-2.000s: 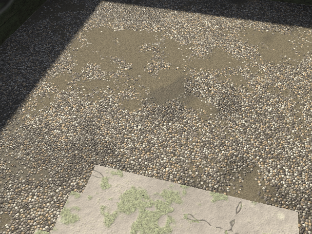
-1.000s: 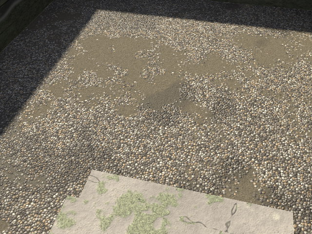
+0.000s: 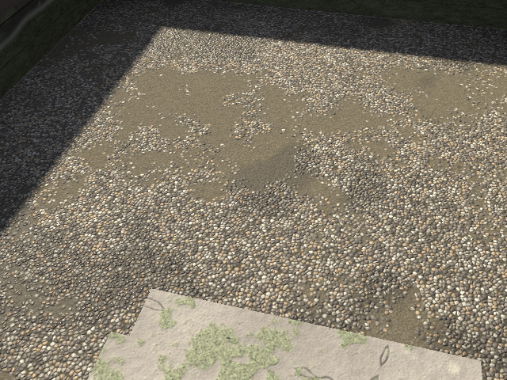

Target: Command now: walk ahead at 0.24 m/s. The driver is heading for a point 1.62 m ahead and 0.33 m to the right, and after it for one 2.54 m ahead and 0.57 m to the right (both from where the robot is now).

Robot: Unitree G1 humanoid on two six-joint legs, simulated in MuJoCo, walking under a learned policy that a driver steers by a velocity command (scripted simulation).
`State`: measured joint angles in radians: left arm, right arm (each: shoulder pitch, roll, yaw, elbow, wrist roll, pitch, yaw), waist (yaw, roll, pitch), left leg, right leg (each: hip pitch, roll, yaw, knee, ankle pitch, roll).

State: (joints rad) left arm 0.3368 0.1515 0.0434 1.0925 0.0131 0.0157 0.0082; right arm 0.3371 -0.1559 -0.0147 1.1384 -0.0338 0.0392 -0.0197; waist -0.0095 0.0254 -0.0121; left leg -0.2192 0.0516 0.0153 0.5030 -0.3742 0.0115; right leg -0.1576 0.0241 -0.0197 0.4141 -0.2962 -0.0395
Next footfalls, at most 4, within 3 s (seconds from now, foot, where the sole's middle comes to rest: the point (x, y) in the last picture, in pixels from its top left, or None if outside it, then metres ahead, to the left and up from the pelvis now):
0.54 right None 0.29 -0.07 -0.96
1.10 left None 0.62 0.20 -1.14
1.72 right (289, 350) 0.88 -0.09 -1.31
2.08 left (259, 294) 1.24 0.02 -1.49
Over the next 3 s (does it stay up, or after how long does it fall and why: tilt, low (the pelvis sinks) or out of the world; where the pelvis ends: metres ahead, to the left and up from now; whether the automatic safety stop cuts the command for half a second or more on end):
stays up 1.47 -0.28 -0.73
